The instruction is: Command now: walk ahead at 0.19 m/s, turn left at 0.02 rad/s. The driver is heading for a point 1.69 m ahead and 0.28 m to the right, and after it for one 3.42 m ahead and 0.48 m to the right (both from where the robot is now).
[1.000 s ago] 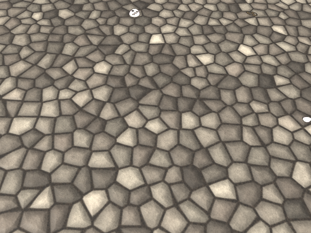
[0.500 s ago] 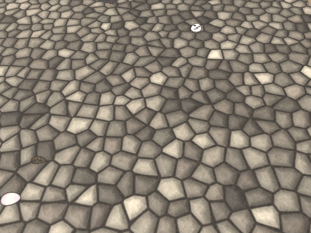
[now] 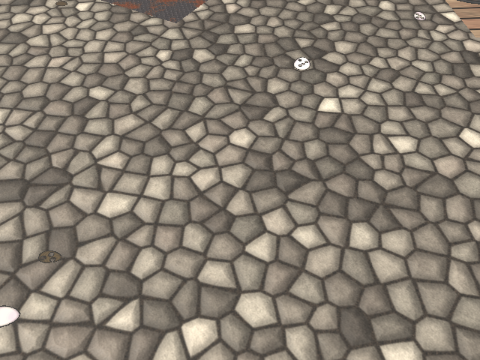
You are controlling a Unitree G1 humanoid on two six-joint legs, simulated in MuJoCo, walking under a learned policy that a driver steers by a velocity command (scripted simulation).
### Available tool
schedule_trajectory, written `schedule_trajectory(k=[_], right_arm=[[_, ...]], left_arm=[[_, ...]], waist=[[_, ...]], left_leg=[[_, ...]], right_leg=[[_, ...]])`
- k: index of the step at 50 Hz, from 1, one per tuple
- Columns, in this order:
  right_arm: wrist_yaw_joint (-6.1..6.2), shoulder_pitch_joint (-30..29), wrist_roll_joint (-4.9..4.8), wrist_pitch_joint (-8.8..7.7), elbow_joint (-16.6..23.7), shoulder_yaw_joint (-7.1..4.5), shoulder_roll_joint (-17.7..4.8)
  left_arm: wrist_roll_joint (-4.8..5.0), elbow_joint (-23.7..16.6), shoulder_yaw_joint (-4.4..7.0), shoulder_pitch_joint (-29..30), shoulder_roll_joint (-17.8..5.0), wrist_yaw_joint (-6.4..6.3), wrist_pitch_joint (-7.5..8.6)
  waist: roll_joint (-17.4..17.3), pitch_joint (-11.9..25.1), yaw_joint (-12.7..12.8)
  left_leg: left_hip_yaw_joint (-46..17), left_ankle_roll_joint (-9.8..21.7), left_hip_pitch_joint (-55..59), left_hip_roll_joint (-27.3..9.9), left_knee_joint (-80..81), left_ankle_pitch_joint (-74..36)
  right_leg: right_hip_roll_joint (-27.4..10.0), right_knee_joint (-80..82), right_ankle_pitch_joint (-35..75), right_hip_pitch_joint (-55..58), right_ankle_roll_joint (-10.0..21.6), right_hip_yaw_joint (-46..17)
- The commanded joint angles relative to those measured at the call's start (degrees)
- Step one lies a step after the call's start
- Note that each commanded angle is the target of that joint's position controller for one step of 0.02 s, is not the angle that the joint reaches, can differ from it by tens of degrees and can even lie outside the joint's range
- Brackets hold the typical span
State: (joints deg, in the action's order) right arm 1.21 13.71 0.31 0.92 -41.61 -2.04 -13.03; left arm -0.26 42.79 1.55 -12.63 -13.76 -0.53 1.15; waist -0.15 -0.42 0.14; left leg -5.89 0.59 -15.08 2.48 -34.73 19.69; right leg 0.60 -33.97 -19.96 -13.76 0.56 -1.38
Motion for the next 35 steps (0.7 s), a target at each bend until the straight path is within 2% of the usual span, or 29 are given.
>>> schedule_trajectory(k=[1, 3, 4, 5, 6, 7, 8, 9, 10, 11, 12, 13, 14, 16, 17, 20, 21, 23, 25, 26, 27, 28, 29, 30, 31, 32, 33, 34, 35], right_arm=[[0.24, -0.20, -0.83, -2.14, 4.14, -1.76, -6.25], [-0.38, -1.63, -1.28, -4.16, 4.92, -1.50, -4.74], [-0.78, -2.35, -1.55, -5.08, 5.35, -1.33, -3.68], [-1.04, -3.02, -1.81, -5.76, 5.75, -1.42, -3.87], [-1.33, -2.75, -1.97, -6.27, 5.86, -1.46, -4.08], [-1.66, -0.62, -1.83, -6.61, 5.12, -1.56, -4.17], [-1.92, 3.97, -1.69, -6.76, 3.36, -2.03, -4.90], [-2.03, 9.30, -1.47, -6.93, 1.55, -3.05, -7.73], [-2.28, 16.13, -1.46, -6.88, -0.39, -5.01, -13.77], [-2.55, 19.24, -0.95, -6.79, -0.25, -4.95, -13.80], [-2.45, 17.87, -0.48, -6.68, -0.06, -3.93, -11.03], [-2.26, 16.50, -0.21, -6.48, 0.51, -3.45, -9.49], [-2.18, 15.38, -0.38, -6.13, 0.46, -3.05, -8.79], [-1.89, 13.53, -0.46, -5.13, 0.14, -1.93, -6.36], [-1.61, 13.02, -0.67, -4.73, 0.06, -1.81, -6.28], [-0.37, 11.44, -1.07, -4.40, -0.10, -2.10, -8.84], [-0.15, 11.96, -1.07, -4.58, -0.49, -2.38, -10.19], [-0.15, 12.98, -1.55, -5.05, -1.51, -2.92, -12.23], [-0.32, 12.55, -1.92, -5.13, -2.30, -3.12, -12.42], [-0.37, 12.16, -1.80, -4.98, -2.51, -3.28, -12.77], [-0.39, 11.86, -1.57, -4.67, -2.62, -3.48, -13.28], [-0.32, 11.75, -1.22, -4.21, -2.60, -3.35, -12.93], [-0.10, 11.71, -0.54, -4.05, -1.87, -2.80, -11.80], [-0.34, 18.51, 0.23, -4.60, -0.20, -0.68, -4.18], [-0.79, 20.67, -1.21, -5.75, -1.65, -0.28, -4.57], [-1.16, 13.63, -3.06, -6.31, -0.38, -1.88, -10.10], [-1.22, 7.55, -3.22, -6.65, 1.26, -1.89, -11.07], [-0.98, 5.04, -2.24, -6.64, 1.68, -1.81, -10.30], [-0.78, 5.75, -1.43, -6.10, 1.28, -2.11, -9.89]], left_arm=[[0.88, -3.27, 1.80, -0.66, -6.81, -0.50, 1.71], [1.15, -2.35, 2.30, -3.82, -8.37, -0.34, 2.82], [1.13, -1.86, 2.67, -5.11, -9.67, -0.22, 3.00], [1.18, -1.85, 2.86, -5.16, -10.57, -0.11, 2.89], [1.38, -2.00, 2.90, -4.59, -10.92, 0.04, 2.73], [1.60, -2.60, 2.66, -2.68, -10.36, 0.29, 2.48], [1.70, -3.65, 2.26, 0.57, -9.26, 0.51, 2.21], [1.65, -5.49, 1.45, 4.40, -6.68, 0.42, 2.48], [1.36, -7.69, 1.12, 6.10, -5.21, 0.19, 3.75], [1.35, -8.17, 1.67, 5.75, -7.51, -0.11, 4.83], [2.33, -7.53, 2.33, 3.95, -9.10, 0.18, 5.14], [2.75, -7.13, 1.93, 3.71, -7.78, 0.62, 5.12], [2.36, -7.46, 1.64, 5.11, -6.71, 1.11, 5.07], [1.70, -8.01, 1.38, 6.92, -5.18, 2.18, 4.79], [1.54, -8.05, 0.95, 7.39, -4.05, 2.79, 4.69], [0.95, -9.65, -0.34, 12.94, -1.60, 3.83, 5.07], [1.13, -10.03, -0.34, 14.35, -1.92, 3.93, 5.15], [1.60, -10.55, 0.39, 15.57, -4.49, 3.87, 5.00], [1.79, -10.67, 1.19, 15.18, -6.69, 3.67, 4.92], [1.68, -10.43, 1.71, 13.77, -7.76, 3.46, 4.87], [1.48, -9.71, 2.41, 10.48, -8.97, 3.10, 4.69], [1.43, -7.65, 3.52, 3.06, -10.61, 2.55, 4.32], [1.38, -5.58, 4.35, -6.24, -12.38, 1.85, 3.91], [-0.28, -4.50, 5.42, -12.83, -18.65, 1.47, 3.74], [0.26, -3.63, 4.56, -14.18, -15.53, 2.08, 3.87], [0.92, -3.92, 3.62, -8.88, -12.22, 1.98, 3.94], [1.00, -4.20, 3.13, -5.05, -10.57, 1.87, 3.88], [0.30, -4.18, 2.75, -1.86, -9.61, 2.05, 3.99], [-0.59, -4.32, 2.40, 0.24, -8.25, 2.28, 4.38]], waist=[[1.63, -5.70, 0.23], [5.01, -5.60, 1.19], [8.21, -5.15, 1.26], [9.42, -6.09, 1.09], [10.11, -6.66, 0.52], [9.93, -6.09, -0.94], [9.23, -4.43, -3.61], [3.56, -3.30, -5.94], [-11.17, -0.73, -7.18], [-15.40, 0.09, -8.32], [-8.97, -1.29, -6.14], [-5.23, -1.59, -5.13], [-2.91, -2.86, -4.73], [-4.55, -3.77, -3.58], [-5.14, -3.93, -3.42], [-4.47, -4.93, -4.02], [-5.25, -4.94, -4.27], [-6.48, -5.24, -3.94], [-6.45, -5.29, -2.51], [-6.59, -3.90, -1.31], [-7.00, -0.88, 0.73], [-6.52, 4.12, 4.60], [-5.25, 10.08, 8.72], [10.80, 20.24, 6.07], [17.53, 26.71, 5.90], [11.25, 14.15, 5.61], [5.93, 6.99, 4.64], [2.17, 2.95, 2.49], [3.31, 1.83, 0.16]], left_leg=[[-1.96, 3.85, -7.85, -1.79, 5.72, 18.69], [1.00, 3.35, -11.64, -1.01, 0.04, 12.56], [3.97, 2.77, -12.84, -0.13, -4.40, 7.37], [5.41, 2.92, -13.36, -0.70, -5.54, 4.96], [5.25, 3.69, -11.26, -1.30, -3.54, 4.65], [5.56, 4.50, -5.47, -1.37, 0.98, 3.75], [4.82, 5.27, 3.54, -1.42, 5.60, 0.93], [-2.71, 6.91, 10.67, -4.53, 9.74, 0.65], [-18.85, 11.60, 22.02, -12.80, 15.54, -3.79], [-32.31, 17.07, 28.29, -21.19, 19.28, -12.95], [-29.96, 17.53, 29.42, -22.26, 17.86, -15.30], [-25.27, 16.52, 29.60, -21.09, 17.75, -15.84], [-21.04, 15.30, 28.67, -19.96, 19.01, -17.64], [-13.63, 12.48, 23.80, -16.83, 22.24, -21.84], [-10.42, 12.01, 21.19, -15.33, 23.57, -23.38], [-2.48, 10.35, 11.02, -11.28, 26.47, -22.70], [-1.73, 10.06, 8.90, -11.22, 27.52, -21.35], [-2.42, 9.77, 9.09, -13.52, 28.55, -19.91], [-2.21, 8.60, 12.93, -15.52, 26.58, -24.98], [-1.50, 7.76, 15.17, -15.76, 23.46, -33.09], [-0.33, 6.81, 16.58, -15.23, 18.14, -43.28], [1.54, 5.57, 15.31, -13.26, 8.58, -51.04], [2.52, 3.85, 6.59, -11.21, -4.57, -45.46], [4.18, 0.23, -13.15, -2.56, -29.59, -12.28], [-2.93, -0.05, -21.15, 1.59, -40.59, 12.28], [-2.46, 0.49, -27.86, -2.41, -44.32, 9.13], [-0.20, 1.31, -27.80, -5.46, -42.04, 3.72], [0.86, 1.37, -25.44, -7.75, -38.62, -0.30], [0.31, 1.48, -21.69, -9.73, -35.57, -3.14]], right_leg=[[-3.95, 9.78, -21.66, -4.60, 5.65, -7.29], [-8.94, 13.74, -23.88, -0.49, 9.13, -15.66], [-13.00, 17.33, -24.91, 1.61, 11.43, -21.94], [-16.00, 19.48, -23.57, 1.68, 13.19, -25.95], [-16.67, 19.31, -19.82, -0.02, 13.51, -26.49], [-15.04, 17.95, -14.65, -2.43, 12.07, -22.84], [-11.72, 15.06, -8.68, -6.60, 9.35, -17.11], [-5.83, 5.47, 0.90, -11.50, 5.44, -8.69], [1.90, -13.55, 6.33, -21.69, 0.81, 1.47], [2.46, -26.68, -9.93, -33.14, -0.47, -1.33], [-0.16, -33.68, -12.18, -38.43, 0.64, -3.42], [-2.10, -36.26, -8.68, -41.11, 1.65, -3.08], [-3.84, -35.43, -4.97, -43.28, 2.20, -2.19], [-6.18, -30.39, 0.63, -40.21, 1.79, -0.55], [-5.91, -27.33, 3.40, -38.10, 1.03, 1.06], [-3.79, -10.74, 14.86, -26.58, -0.82, 4.12], [-2.88, -5.89, 18.18, -22.23, -1.05, 4.33], [-1.89, -1.19, 21.30, -17.60, -0.54, 3.46], [-1.71, 1.88, 21.00, -16.42, 1.22, 2.34], [-0.96, 2.50, 19.72, -14.24, 2.34, 2.63], [0.45, 2.55, 18.10, -9.41, 3.68, 3.78], [2.02, 2.74, 17.22, 0.40, 5.35, 5.22], [-1.87, 0.68, 16.99, 15.28, 7.41, 1.44], [-18.19, 3.10, 8.53, 36.36, 15.38, -24.02], [-23.42, 16.96, -6.09, 38.50, 19.32, -46.93], [-21.51, 19.36, -12.57, 29.53, 16.19, -40.65], [-19.41, 19.86, -9.41, 19.73, 14.23, -31.56], [-16.97, 21.05, -2.62, 10.90, 13.32, -25.26], [-14.45, 22.35, 2.56, 5.14, 12.60, -20.48]])
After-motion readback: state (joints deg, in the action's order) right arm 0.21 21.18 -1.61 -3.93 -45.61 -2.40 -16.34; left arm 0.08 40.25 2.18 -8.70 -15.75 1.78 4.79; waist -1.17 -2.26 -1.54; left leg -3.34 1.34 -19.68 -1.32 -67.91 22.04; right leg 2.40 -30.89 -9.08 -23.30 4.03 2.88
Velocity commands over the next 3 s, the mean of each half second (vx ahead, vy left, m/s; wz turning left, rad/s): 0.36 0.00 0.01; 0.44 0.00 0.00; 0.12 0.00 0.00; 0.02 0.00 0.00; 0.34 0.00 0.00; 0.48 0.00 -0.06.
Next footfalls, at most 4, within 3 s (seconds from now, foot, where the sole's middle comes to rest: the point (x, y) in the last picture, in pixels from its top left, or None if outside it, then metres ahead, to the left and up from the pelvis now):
0.58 right None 0.41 -0.12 -0.77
1.08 left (219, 312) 0.67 0.10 -0.77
1.38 right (305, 332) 0.61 -0.15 -0.77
2.68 right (289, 209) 1.07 -0.14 -0.77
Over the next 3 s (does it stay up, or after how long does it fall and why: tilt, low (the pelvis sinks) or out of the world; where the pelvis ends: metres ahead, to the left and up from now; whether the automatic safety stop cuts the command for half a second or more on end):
stays up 1.05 -0.06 0.02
